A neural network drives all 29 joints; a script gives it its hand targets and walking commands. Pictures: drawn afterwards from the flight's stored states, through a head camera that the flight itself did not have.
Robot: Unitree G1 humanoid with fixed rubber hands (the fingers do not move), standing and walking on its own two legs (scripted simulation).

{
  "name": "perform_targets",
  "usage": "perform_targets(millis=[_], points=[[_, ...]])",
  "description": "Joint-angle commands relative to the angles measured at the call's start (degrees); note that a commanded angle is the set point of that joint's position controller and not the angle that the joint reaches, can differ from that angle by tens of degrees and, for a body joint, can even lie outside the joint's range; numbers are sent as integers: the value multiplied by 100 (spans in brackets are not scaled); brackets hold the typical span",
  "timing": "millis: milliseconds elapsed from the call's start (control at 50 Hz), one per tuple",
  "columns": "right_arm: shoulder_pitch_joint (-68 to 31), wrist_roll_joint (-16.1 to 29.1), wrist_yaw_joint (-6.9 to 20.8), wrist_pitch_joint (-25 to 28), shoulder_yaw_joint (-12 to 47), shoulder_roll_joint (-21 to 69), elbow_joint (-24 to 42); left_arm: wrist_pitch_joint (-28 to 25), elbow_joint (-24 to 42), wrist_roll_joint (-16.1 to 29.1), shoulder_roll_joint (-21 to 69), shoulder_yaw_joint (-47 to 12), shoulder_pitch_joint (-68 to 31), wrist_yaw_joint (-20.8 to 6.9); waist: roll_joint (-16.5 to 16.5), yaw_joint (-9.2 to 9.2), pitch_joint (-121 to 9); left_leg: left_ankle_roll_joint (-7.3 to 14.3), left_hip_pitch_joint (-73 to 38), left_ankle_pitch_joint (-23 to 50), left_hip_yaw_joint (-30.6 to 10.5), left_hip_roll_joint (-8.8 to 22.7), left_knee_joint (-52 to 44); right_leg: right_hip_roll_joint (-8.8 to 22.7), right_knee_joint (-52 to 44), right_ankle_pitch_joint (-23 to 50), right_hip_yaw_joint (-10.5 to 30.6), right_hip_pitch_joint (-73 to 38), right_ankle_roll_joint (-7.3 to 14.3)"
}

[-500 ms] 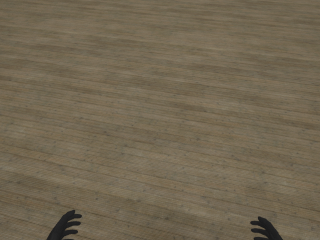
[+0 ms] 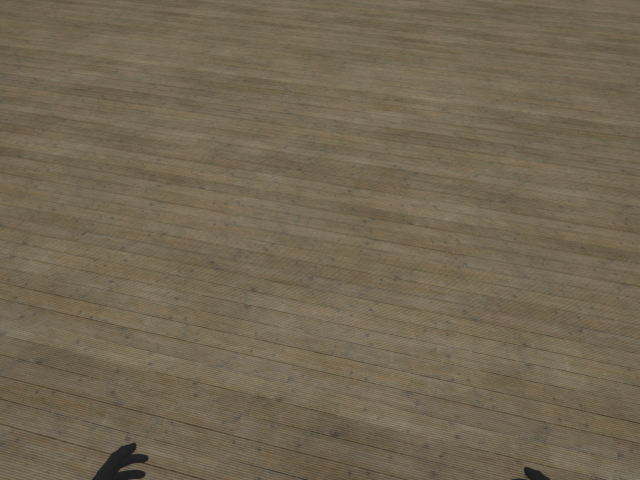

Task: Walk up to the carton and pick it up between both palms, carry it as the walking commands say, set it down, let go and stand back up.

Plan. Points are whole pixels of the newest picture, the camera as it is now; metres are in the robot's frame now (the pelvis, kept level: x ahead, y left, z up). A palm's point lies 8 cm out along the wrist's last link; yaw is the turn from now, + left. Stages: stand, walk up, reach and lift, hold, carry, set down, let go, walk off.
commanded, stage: stand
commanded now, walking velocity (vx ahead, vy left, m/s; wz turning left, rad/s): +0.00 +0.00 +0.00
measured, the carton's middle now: out of the picture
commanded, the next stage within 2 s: walk up in 1.22 s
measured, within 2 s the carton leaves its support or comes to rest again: neither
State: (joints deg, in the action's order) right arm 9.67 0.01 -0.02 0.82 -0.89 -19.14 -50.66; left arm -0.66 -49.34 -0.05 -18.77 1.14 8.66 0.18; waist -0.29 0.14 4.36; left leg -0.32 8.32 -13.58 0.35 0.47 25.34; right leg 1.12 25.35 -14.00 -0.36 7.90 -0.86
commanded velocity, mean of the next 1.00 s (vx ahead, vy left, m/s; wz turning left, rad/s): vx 0.00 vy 0.00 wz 0.00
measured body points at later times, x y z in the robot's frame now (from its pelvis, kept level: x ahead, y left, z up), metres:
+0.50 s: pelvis +0.00 +0.01 +0.01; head +0.00 +0.01 +0.45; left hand +0.07 +0.31 -0.12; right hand +0.10 -0.29 -0.12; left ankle +0.00 +0.12 -0.74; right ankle +0.00 -0.13 -0.74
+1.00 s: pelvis +0.00 +0.01 +0.01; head +0.02 +0.00 +0.46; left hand +0.09 +0.30 -0.12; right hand +0.08 -0.29 -0.12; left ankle +0.00 +0.12 -0.74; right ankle +0.00 -0.13 -0.74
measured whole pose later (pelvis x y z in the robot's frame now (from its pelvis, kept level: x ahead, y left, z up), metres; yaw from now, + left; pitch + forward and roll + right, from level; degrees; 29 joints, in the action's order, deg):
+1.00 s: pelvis +0.00 +0.01 +0.01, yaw +0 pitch -2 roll +0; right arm 9.4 0.4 -0.5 1.3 -1.7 -19.6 -58.3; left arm -1.5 -58.9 -0.2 -18.9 1.0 8.6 1.0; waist 0.1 0.2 3.4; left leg 0.2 6.4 -10.5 0.8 -0.3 19.2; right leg 2.1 20.0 -11.3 -0.3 6.4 -1.6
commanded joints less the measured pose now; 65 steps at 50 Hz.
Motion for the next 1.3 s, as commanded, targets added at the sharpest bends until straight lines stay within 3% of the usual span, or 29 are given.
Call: perform_targets(millis=[0,40,60,100,160,240,280,300,320,340,360,400,460,540,560,600,680,740,780,840,880,940,960,980,1040,1160,1200,1260,1280], points=[[-524,-11,-60,142,-261,-1002,398,-138,278,-9,-1097,276,-293,51,138,73,-366,152,29,937,-531,643,-657,541,-425,724,360,7,179],[-270,65,-53,129,-286,-1084,271,-163,156,-32,-1104,256,-313,55,-32,7,-307,167,0,822,-584,660,-632,604,-507,742,436,89,181],[-240,20,-46,150,-298,-1135,227,-163,86,-3,-1123,264,-65,45,122,83,-431,190,-131,867,-483,637,-664,617,-605,695,479,25,234],[-266,21,-74,176,-283,-926,138,-178,26,-34,-1016,214,-225,53,202,-25,-374,170,-195,842,-515,653,-662,606,-643,784,439,40,218],[-521,34,-76,173,-291,-1106,72,-193,-137,-11,-1103,257,-133,47,139,96,-617,161,-154,897,-504,616,-744,588,-652,795,374,-211,156],[-274,24,-79,162,-307,-1103,-95,-204,-294,-17,-1015,200,41,52,-84,61,-612,177,-301,1006,-519,708,-722,676,-720,1088,402,-174,182],[-414,5,-78,142,-336,-1120,-66,-211,-298,-26,-1120,230,-109,99,-10,15,-223,152,-153,918,-504,652,-882,630,-687,755,466,82,196],[-409,56,-99,158,-304,-1023,-85,-153,-368,11,-999,186,-130,101,290,31,-374,149,-206,834,-470,672,-876,672,-760,742,460,31,155],[-540,34,-74,143,-314,-1102,-58,-153,-342,-28,-1020,215,-118,68,166,116,-362,132,-31,717,-568,659,-896,611,-709,709,352,-122,145],[-406,86,-70,157,-288,-945,-137,-150,-347,-69,-1079,223,-162,96,13,3,-199,120,-48,656,-512,636,-914,614,-830,639,403,16,176],[-493,41,-63,142,-293,-1070,-147,-186,-378,-35,-1051,204,-154,111,175,77,-457,117,-164,749,-458,605,-884,666,-840,715,445,-150,148],[-328,19,-85,169,-292,-1009,-176,-158,-407,17,-1117,250,20,82,-272,34,-377,178,-357,742,-578,664,-899,617,-912,598,380,79,164],[-338,36,-81,140,-336,-1064,-234,-215,-427,-1,-996,161,-67,85,76,-33,-407,154,-322,788,-517,670,-921,684,-854,768,422,-2,156],[-382,43,-52,139,-330,-1118,-206,-167,-520,-9,-1192,192,-18,112,-169,58,-343,114,-184,524,-565,666,-1009,686,-905,536,438,36,163],[-325,32,-67,151,-331,-1046,-291,-177,-539,13,-1039,202,67,103,159,68,-313,144,-138,615,-451,650,-930,730,-916,670,509,-75,198],[-341,41,-82,152,-328,-1002,-276,-177,-571,16,-1035,196,-84,124,-13,46,-276,151,-80,685,-509,635,-1003,714,-830,746,442,-122,145],[-199,61,-114,130,-345,-1121,-360,-168,-527,-15,-1135,199,-31,97,261,34,-284,141,-25,629,-561,645,-1043,665,-823,679,387,-102,156],[-265,40,-56,149,-295,-969,-349,-164,-608,-11,-1202,228,-127,106,-141,36,-401,158,-150,665,-515,675,-1018,700,-843,605,439,-78,171],[-62,52,-84,158,-343,-1158,-434,-150,-645,1,-1040,176,-6,96,211,-21,-261,135,-99,693,-443,614,-960,713,-884,693,449,-108,170],[-252,38,-78,160,-299,-1084,-329,-179,-616,47,-1153,200,-33,125,172,69,-581,153,-208,1018,-574,702,-958,719,-814,829,358,-238,156],[-307,30,-94,187,-285,-1083,-310,-171,-640,5,-1069,195,-72,124,-108,130,-652,172,-262,1186,-509,724,-872,737,-735,1081,408,-324,187],[-207,34,-88,143,-245,-966,-358,-166,-667,-35,-1069,188,-96,143,-153,-7,-558,168,-354,1481,-418,719,-827,721,-745,1283,363,-195,166],[-92,71,-123,159,-303,-1196,-398,-148,-665,47,-1088,166,16,117,152,40,-536,152,-295,1471,-429,669,-872,710,-794,1132,388,-244,172],[-33,67,-94,144,-308,-1087,-469,-148,-663,-2,-1190,214,-44,128,-103,-13,-458,170,-287,1521,-454,700,-868,707,-764,1252,388,-203,185],[81,43,-134,129,-297,-1065,-487,-109,-753,22,-1040,192,61,118,170,-17,-328,154,-251,1365,-438,725,-889,736,-841,1248,354,-213,144],[-116,94,-88,127,-290,-1023,-448,-149,-652,13,-998,159,-34,139,-276,28,-332,124,-384,990,-469,679,-955,686,-905,1005,405,-33,181],[-170,10,-121,138,-309,-1185,-497,-158,-638,21,-1077,200,24,138,103,53,-609,148,-422,1278,-349,670,-911,745,-886,1043,434,-334,186],[-35,15,-119,149,-316,-1086,-543,-160,-710,15,-1303,258,-9,152,-71,-41,-459,167,-394,1269,-452,698,-944,697,-791,1221,347,-236,203],[-153,14,-130,156,-332,-1115,-515,-133,-737,-2,-1046,200,100,139,243,75,-516,193,-403,1393,-392,698,-829,753,-830,1332,393,-199,212]])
